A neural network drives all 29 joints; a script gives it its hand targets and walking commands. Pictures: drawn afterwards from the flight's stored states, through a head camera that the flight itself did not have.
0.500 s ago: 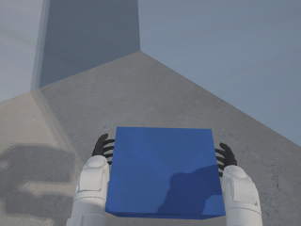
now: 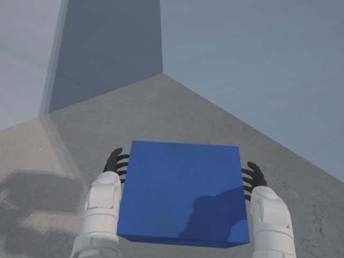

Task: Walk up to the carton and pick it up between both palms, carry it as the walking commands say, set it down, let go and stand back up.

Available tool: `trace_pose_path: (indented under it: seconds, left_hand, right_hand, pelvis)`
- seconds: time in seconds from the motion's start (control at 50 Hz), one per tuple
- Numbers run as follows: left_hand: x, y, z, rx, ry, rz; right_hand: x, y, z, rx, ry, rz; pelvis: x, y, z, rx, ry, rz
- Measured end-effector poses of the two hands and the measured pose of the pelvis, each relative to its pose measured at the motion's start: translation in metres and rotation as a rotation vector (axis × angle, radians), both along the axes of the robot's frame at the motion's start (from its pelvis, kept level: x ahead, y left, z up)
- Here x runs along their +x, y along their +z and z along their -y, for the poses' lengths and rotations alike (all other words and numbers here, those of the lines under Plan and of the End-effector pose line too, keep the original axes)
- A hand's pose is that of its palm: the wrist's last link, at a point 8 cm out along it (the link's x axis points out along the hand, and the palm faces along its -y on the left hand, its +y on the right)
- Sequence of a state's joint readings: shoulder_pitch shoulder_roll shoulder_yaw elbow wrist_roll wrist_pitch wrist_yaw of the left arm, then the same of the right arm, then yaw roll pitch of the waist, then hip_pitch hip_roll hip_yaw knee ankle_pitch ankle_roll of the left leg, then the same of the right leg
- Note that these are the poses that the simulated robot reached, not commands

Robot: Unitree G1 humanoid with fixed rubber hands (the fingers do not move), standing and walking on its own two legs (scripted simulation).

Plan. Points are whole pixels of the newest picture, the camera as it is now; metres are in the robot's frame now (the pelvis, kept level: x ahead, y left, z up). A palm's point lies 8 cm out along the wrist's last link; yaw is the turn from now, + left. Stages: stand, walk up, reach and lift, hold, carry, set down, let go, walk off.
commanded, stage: hold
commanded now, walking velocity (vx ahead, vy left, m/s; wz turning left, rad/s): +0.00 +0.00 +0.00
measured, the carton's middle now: (181, 197) +0.30 -0.01 -0.04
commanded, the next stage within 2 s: set down in 0.16 s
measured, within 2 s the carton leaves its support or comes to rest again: neither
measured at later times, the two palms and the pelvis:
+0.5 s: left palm (118, 189) +0.30 +0.15 +0.01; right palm (261, 205) +0.25 -0.21 +0.00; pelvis +0.00 +0.01 -0.01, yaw -1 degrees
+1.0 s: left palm (128, 199) +0.32 +0.14 -0.08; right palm (253, 215) +0.27 -0.22 -0.09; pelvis -0.04 -0.01 -0.04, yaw +0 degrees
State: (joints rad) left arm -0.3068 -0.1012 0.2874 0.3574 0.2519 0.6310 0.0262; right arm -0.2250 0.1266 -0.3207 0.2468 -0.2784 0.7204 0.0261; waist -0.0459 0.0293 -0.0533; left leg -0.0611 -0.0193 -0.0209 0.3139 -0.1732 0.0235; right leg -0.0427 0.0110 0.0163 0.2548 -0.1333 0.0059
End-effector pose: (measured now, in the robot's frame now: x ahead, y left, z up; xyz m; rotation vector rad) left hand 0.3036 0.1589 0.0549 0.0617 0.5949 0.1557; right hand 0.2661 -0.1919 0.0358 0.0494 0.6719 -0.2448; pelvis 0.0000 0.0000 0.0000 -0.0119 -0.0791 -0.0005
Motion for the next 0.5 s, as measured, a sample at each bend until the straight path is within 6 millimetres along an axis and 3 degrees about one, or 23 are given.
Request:
trace_pose_path:
  seconds: [0.26,0.5]
  left_hand:
    - [-0.005,-0.015,0.011,-0.050,-0.072,-0.018]
    - [-0.006,-0.041,0.010,-0.044,-0.073,-0.072]
  right_hand:
    - [-0.024,-0.013,0.011,0.013,-0.076,-0.017]
    - [-0.012,-0.036,0.014,0.009,-0.037,-0.067]
  pelvis:
    - [0.009,0.000,-0.009,0.001,-0.014,0.003]
    - [0.000,-0.006,-0.007,0.005,-0.012,-0.025]
